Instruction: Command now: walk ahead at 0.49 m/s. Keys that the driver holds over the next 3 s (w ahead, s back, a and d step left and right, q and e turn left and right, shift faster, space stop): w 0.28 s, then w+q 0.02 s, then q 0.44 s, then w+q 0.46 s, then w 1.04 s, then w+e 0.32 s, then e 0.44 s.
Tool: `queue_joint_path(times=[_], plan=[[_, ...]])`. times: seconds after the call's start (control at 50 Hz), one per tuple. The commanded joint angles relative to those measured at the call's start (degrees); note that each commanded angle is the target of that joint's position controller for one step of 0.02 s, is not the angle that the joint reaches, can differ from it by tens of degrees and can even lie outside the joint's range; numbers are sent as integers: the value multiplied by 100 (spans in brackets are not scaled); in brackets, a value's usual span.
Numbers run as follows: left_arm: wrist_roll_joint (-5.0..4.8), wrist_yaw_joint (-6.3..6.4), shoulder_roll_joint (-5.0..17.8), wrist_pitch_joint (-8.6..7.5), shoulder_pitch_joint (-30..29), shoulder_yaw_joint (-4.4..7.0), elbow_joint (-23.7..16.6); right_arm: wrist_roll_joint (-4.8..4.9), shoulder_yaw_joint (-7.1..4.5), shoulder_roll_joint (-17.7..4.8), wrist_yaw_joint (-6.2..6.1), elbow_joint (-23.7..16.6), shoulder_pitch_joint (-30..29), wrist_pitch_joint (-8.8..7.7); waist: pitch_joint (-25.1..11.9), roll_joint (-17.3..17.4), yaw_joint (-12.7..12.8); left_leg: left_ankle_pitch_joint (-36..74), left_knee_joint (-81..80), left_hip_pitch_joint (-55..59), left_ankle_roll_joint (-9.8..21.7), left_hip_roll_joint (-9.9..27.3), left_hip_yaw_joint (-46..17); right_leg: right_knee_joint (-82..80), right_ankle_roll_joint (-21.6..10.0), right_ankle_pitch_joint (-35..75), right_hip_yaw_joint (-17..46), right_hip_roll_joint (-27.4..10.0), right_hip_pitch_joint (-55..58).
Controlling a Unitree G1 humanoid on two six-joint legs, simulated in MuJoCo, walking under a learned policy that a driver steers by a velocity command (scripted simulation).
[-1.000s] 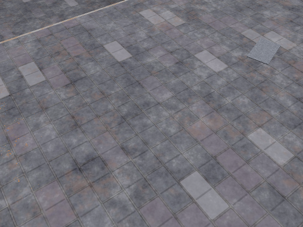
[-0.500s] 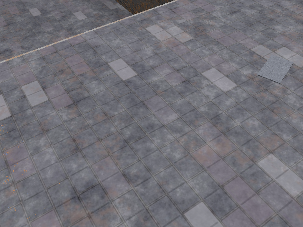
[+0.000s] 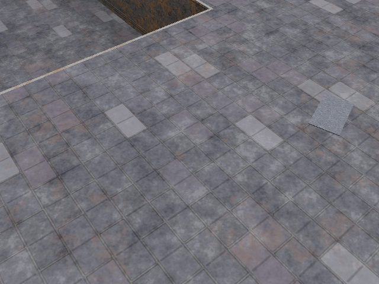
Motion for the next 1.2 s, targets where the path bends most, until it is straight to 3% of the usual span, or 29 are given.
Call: queue_joint_path(times=[0.02, 0.1, 0.2, 0.24, 0.26, 0.28, 0.3, 0.32, 0.34, 0.36, 0.38, 0.4, 0.44, 0.46, 0.5, 0.62, 0.76, 0.8, 0.82, 0.84, 0.86, 0.88, 0.9, 0.92, 0.94, 0.96, 1.0, 1.08, 1.2], plan=[[68, 38, 239, 32, 189, 67, -244, 9, -122, -759, -115, -318, -220, -94, 303, 447, 265, 363, -1164, -527, 985, 1626, -1249, -821, 158, 861, 15, -244, -186], [22, -27, 164, -28, -711, 34, -476, 96, -150, -917, -197, -225, 226, -21, 306, 459, -57, 456, -1072, -47, 728, 1534, -963, -2420, 204, 1720, -191, 4, -36], [-56, -198, 229, -80, -1433, 10, -753, 147, -179, -971, -208, -31, 652, 93, 467, 546, -281, 313, -682, 809, 647, 1855, -1025, -3285, 110, 1298, -255, 178, -21], [-58, -261, 344, -132, -1349, 43, -800, 152, -214, -1038, -223, -16, 613, 150, 412, 611, -152, 534, -388, 1071, 562, 2001, -1102, -3526, -50, 849, -290, 259, 246], [-54, -274, 435, -156, -1093, 87, -754, 153, -228, -1084, -227, -33, 519, 181, 283, 674, 23, 1047, -103, 1098, 499, 1999, -1078, -3637, -139, 676, -391, 373, 668], [-41, -264, 602, -171, -503, 189, -588, 137, -212, -1061, -228, -70, 389, 211, -45, 664, 361, 2000, 590, 1026, 380, 1795, -891, -3770, -266, 602, -549, 565, 1486], [-20, -219, 949, -191, 582, 353, -285, 77, -129, -844, -217, -140, 364, 218, -738, 469, 792, 2234, 1938, 385, 207, 1433, -658, -3696, -500, 716, -293, 370, 3059], [145, -180, 1627, -184, 1485, 510, -169, 15, 52, -300, -195, -299, 747, 144, -1704, -654, 876, 463, 4292, -1670, -225, 630, -184, -3744, -1211, 1072, 1727, -1168, 5384], [171, -198, 1413, -143, 1637, 448, -105, 120, 121, -104, -186, -177, 1061, 17, -2264, -1458, 793, -2574, 5562, -2809, -360, 70, -837, -4503, -1698, 1441, 3543, -1888, 5985], [154, -199, 957, -157, 1231, 304, -200, 254, -66, -806, -200, -185, 745, -40, -1590, -800, 758, -2447, 6104, -3069, -307, 363, -1328, -4457, -1430, 2190, 2786, -1729, 5248], [147, -199, 710, -163, 656, 216, -350, 295, -116, -908, -236, -293, 379, -25, -1099, -479, 552, -2058, 6028, -2983, -308, 621, -1197, -4417, -1209, 3127, 1725, -1525, 4444], [126, -230, 538, -170, 208, 157, -389, 242, -138, -808, -288, -294, 230, 53, -754, -107, 343, -1742, 5661, -2746, -386, 836, -1066, -4553, -1032, 3588, 974, -1214, 3747], [174, -225, 356, -179, -144, 118, -355, 182, -201, -617, -323, -276, 330, 272, -425, -303, 45, -1245, 5177, -2126, -449, 1018, -913, -4868, -788, 3732, 161, -825, 2844], [224, -194, 406, -182, -166, 131, -329, 176, -206, -482, -322, -289, 414, 359, -394, -339, -43, -1065, 5157, -1999, -486, 950, -813, -4945, -843, 4014, -89, -771, 2647], [253, -96, 582, -171, -170, 176, -273, 146, -237, -420, -336, -484, 272, 462, -286, -326, -112, -738, 4861, -2186, -556, 927, -771, -5081, -948, 4244, -426, -798, 2557], [151, 196, 860, 108, -240, 258, -244, 83, -260, -349, -220, -1077, -629, 568, -276, -263, 117, 217, 3145, -2148, -615, 1019, -442, -5125, -948, 3526, -1073, -851, 2888], [-30, 217, 1123, 394, -209, 401, -228, 122, -376, -504, -14, -1672, -1189, 674, -214, -306, 279, -793, 2250, -2059, -283, 860, -58, -4372, -801, 2940, -979, -1283, 3561], [-82, 215, 1175, 435, -291, 439, -271, 164, -434, -533, 0, -1695, -973, 692, -351, -213, 76, -766, 1629, -1430, -34, 655, 158, -3884, -582, 2445, -1075, -1247, 3479], [-73, 191, 1045, 430, -183, 420, -257, 179, -552, -728, -50, -1558, -512, 676, -604, 60, -100, -537, 1223, -566, 189, 459, 118, -3105, -367, 1981, -1292, -930, 3156], [70, 143, 743, 389, -279, 325, -422, 198, -796, -1404, -169, -1399, 213, 656, -896, 1129, -299, 164, 912, 645, 663, 1230, -1253, -1386, -1, 965, -1661, -381, 1982], [175, 58, 366, 247, -551, 198, -856, 141, -863, -1924, -189, -1437, 486, 564, -1039, 2103, -163, -755, 249, 2049, 1850, 2405, -4191, 230, 338, -2504, -1200, 859, -599], [26, -75, 628, 62, -934, 246, -874, 70, -714, -1492, -134, -1487, 607, 425, -1145, 1319, -440, -1338, -149, 2146, 1871, 2546, -4514, 872, 223, -2522, -1, 753, -1257], [-115, -176, 790, -50, -1010, 290, -915, 80, -623, -1218, -138, -1566, 281, 320, -776, 1115, -275, -1565, -197, 1853, 1595, 2413, -3979, 759, 59, -1936, 129, 538, -1495], [-59, -187, 864, -90, -912, 325, -788, 163, -564, -1025, -142, -1662, -100, 285, -498, 596, -66, -1562, -216, 1308, 1289, 2163, -3409, 392, 16, -1406, 129, 319, -1248], [56, -148, 915, -96, -898, 369, -735, 206, -508, -900, -160, -1727, -375, 287, -308, 466, 67, -1331, -315, 797, 1097, 1987, -3030, -141, 51, -975, 109, 186, -928], [95, -129, 883, -77, -868, 384, -715, 175, -463, -820, -193, -1783, -496, 285, -271, 538, 168, -1084, -439, 444, 998, 1783, -2754, -475, 97, -634, 80, 148, -517], [114, -109, 728, -61, -893, 365, -717, 106, -499, -970, -258, -1812, -419, 255, -287, 581, 185, -353, -478, 198, 970, 1552, -2393, -1004, 243, -103, -69, 322, -164], [90, -92, 456, -52, -1354, 258, -851, 138, -567, -1159, -336, -1767, -51, 240, -144, 712, -28, -318, -453, 55, 863, 1376, -2139, -2478, 417, 660, -49, 549, 119], [-10, -188, 597, -166, -1745, 251, -1101, 178, -575, -1182, -315, -1706, 208, 307, -21, 938, -224, -644, -100, -61, 738, 1403, -2482, -3490, 429, 754, 26, 739, 758]])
